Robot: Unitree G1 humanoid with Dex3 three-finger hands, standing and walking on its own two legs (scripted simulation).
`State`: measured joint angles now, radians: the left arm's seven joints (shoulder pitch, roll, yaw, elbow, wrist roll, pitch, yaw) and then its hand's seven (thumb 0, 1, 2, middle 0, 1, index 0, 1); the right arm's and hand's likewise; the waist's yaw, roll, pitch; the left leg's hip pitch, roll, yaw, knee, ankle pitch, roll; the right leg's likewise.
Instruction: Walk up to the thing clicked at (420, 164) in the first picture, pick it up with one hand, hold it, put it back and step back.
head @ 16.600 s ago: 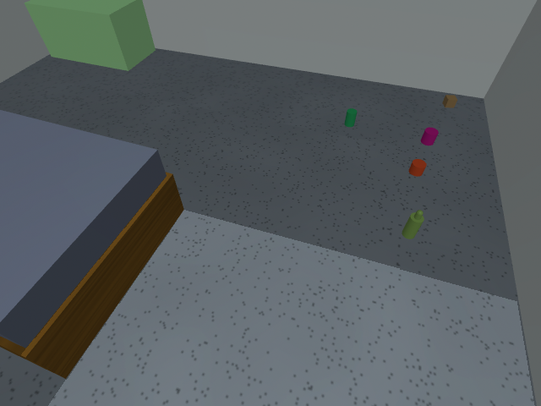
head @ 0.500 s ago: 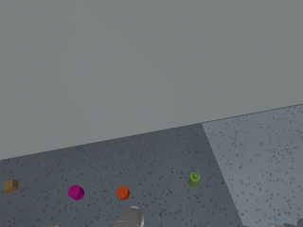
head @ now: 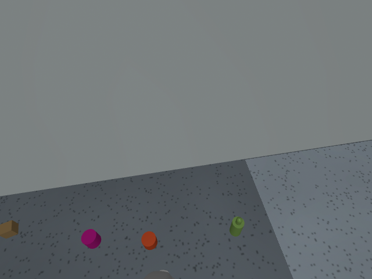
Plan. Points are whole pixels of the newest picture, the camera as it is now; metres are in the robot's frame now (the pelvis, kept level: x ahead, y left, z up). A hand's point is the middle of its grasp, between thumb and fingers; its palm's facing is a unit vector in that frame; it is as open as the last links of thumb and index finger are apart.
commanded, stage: walk up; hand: left
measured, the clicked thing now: (149, 240) +0.40 +0.24 -0.73
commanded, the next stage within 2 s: stand in 1.80 s
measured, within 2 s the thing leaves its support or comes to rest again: neither
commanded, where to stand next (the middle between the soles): +0.02 +0.00 m, yaw +0 degrees
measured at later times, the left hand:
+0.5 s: hand out of the picture +0.10 +0.27 -0.15, palm faces +0.00 -0.88 -0.47, open 7.4 cm
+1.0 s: hand out of the picture +0.05 +0.29 -0.14, palm faces -0.01 -0.92 -0.39, open 7.4 cm
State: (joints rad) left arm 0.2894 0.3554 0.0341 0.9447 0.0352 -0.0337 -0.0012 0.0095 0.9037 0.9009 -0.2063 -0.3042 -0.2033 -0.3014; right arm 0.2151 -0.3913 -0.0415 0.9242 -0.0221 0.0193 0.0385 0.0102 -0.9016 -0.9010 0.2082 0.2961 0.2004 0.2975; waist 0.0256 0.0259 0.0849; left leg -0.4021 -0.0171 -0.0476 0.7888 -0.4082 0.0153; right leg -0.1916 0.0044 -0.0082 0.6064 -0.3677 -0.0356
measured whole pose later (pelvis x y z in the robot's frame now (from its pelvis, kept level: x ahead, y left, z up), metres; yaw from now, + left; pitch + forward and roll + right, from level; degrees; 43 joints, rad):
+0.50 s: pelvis +0.01 -0.02 -0.02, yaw +1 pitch -4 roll +1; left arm 0.16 0.39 0.04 0.89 0.00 -0.01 0.03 0.01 0.91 0.90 -0.20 -0.30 -0.20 -0.30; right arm 0.12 -0.42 -0.06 0.85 0.01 0.09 0.00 0.01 -0.90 -0.90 0.21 0.30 0.20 0.30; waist -0.01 0.05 0.20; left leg -0.46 -0.05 -0.12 1.07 -0.53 0.01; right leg -0.43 -0.03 -0.01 0.77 -0.27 0.00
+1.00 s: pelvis +0.02 +0.00 +0.00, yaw +3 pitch -3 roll +1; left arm 0.28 0.43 0.06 0.94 0.02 -0.01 -0.04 0.01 0.91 0.90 -0.20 -0.30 -0.20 -0.30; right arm 0.41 -0.42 -0.06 0.94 -0.03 -0.03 0.03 0.01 -0.90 -0.90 0.21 0.30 0.20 0.30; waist -0.04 -0.03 0.08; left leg -0.11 0.01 0.01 0.54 -0.39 0.00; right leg -0.45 -0.03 0.02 0.73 -0.30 -0.01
